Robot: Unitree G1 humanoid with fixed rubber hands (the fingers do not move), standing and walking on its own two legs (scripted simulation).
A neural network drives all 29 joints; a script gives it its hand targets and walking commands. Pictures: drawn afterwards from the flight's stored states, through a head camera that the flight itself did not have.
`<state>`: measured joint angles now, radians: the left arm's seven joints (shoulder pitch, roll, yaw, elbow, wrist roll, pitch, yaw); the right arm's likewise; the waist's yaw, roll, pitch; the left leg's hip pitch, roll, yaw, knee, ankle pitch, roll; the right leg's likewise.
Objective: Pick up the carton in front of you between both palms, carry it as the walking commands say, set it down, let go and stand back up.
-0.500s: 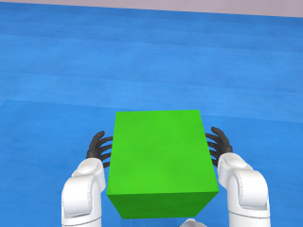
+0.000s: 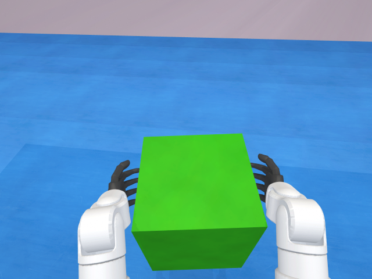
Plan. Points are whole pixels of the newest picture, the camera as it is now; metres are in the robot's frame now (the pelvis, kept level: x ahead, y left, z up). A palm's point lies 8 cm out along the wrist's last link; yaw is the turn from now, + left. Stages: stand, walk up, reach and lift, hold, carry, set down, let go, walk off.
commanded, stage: carry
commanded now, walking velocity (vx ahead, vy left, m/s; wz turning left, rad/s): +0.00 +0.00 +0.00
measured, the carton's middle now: (195, 205) +0.29 +0.00 +0.01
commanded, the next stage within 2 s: none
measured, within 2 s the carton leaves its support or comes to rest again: neither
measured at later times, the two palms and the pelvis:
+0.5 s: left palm (112, 209) +0.26 +0.17 +0.06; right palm (261, 201) +0.26 -0.13 +0.06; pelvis +0.00 +0.01 -0.01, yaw +1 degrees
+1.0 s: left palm (112, 225) +0.24 +0.17 +0.03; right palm (258, 216) +0.25 -0.13 +0.03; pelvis -0.05 +0.02 +0.00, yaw +1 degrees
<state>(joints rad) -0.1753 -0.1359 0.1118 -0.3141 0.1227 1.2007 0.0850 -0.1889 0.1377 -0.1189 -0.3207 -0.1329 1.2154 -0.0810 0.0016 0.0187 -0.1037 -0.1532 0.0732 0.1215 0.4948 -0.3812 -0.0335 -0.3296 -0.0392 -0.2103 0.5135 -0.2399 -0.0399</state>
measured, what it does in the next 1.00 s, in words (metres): shifts its weight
